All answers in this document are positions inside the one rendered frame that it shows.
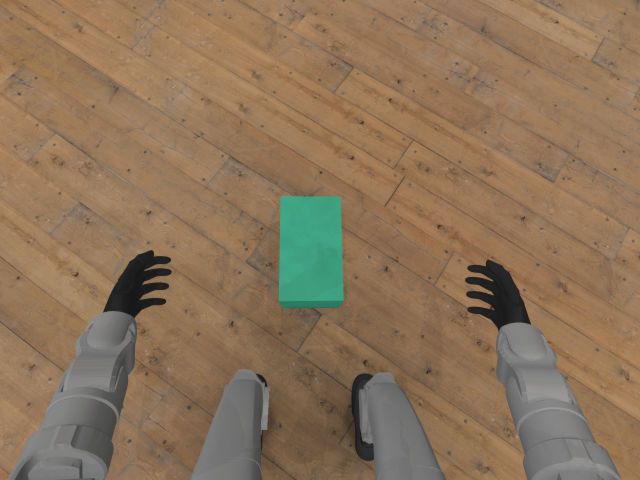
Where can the robot shin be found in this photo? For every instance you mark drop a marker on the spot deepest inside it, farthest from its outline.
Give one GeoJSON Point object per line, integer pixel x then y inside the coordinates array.
{"type": "Point", "coordinates": [245, 374]}
{"type": "Point", "coordinates": [378, 378]}

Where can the robot right hand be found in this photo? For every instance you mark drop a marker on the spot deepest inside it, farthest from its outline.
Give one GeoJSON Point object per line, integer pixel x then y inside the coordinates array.
{"type": "Point", "coordinates": [508, 305]}

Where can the robot left shin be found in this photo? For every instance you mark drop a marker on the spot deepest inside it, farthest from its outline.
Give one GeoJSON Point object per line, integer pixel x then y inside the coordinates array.
{"type": "Point", "coordinates": [245, 374]}

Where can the robot left hand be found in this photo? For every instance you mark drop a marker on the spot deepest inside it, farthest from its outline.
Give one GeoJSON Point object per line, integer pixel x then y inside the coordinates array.
{"type": "Point", "coordinates": [126, 294]}

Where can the right robot forearm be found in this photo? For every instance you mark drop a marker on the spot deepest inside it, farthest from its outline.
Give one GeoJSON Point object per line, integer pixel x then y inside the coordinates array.
{"type": "Point", "coordinates": [553, 430]}

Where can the carton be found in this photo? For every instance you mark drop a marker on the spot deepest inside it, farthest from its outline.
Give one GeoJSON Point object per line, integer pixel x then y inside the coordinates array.
{"type": "Point", "coordinates": [310, 266]}

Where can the left robot forearm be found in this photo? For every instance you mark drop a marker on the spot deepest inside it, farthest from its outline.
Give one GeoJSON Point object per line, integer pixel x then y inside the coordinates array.
{"type": "Point", "coordinates": [74, 439]}

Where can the robot right shin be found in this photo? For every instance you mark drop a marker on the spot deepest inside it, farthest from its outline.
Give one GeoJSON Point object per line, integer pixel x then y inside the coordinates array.
{"type": "Point", "coordinates": [378, 378]}

